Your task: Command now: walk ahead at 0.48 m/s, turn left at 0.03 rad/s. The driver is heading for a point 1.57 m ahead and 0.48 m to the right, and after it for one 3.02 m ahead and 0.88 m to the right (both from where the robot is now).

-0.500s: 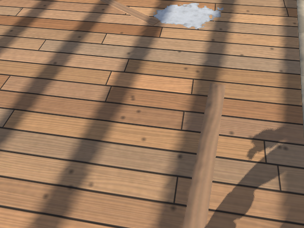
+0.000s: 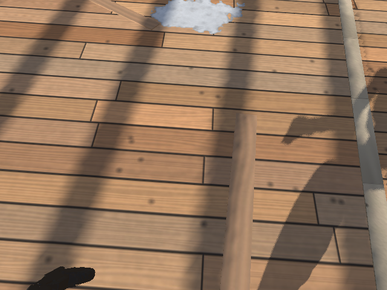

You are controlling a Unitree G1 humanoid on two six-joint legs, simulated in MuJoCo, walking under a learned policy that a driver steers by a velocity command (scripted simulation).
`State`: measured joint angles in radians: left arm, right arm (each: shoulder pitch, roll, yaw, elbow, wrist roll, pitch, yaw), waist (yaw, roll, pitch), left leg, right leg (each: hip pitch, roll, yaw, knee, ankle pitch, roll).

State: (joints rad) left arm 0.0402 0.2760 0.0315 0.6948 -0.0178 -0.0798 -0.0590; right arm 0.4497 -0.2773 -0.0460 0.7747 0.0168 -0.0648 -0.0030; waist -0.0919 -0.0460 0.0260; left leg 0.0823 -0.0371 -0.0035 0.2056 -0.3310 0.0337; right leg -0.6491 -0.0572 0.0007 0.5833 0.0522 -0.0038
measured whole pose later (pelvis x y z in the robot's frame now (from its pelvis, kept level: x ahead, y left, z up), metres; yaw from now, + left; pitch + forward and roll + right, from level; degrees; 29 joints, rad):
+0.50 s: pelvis +0.29 -0.03 +0.01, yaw +0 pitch +1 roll -2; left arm 0.35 0.29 0.05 0.84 -0.01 -0.08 -0.02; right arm 0.10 -0.27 -0.03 0.69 0.01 -0.07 0.02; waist 0.09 0.04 0.03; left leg -0.65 0.11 -0.04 0.62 0.06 -0.02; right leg -0.01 0.07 -0.04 0.22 -0.24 -0.05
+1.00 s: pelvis +0.57 +0.02 +0.01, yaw -10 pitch +0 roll +2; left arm 0.16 0.28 0.06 0.76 -0.02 -0.03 -0.03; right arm 0.31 -0.27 -0.06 0.84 -0.01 -0.10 0.00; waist -0.06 -0.04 0.03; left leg 0.03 -0.04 0.21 0.21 -0.25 0.04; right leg -0.68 -0.10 0.05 0.75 0.04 0.00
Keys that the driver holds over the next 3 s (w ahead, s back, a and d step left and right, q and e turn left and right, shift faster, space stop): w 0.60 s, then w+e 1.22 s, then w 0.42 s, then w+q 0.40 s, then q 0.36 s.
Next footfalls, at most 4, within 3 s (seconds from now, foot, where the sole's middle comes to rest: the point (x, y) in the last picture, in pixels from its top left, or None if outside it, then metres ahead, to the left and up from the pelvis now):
0.10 right None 0.25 -0.12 -0.77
0.62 left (144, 268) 0.54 0.12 -0.77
1.16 right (212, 196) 0.80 -0.14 -0.77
1.64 left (186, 130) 1.15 -0.07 -0.77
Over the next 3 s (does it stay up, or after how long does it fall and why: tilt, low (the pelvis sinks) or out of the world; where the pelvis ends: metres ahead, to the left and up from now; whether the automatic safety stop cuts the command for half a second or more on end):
stays up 1.47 -0.51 0.00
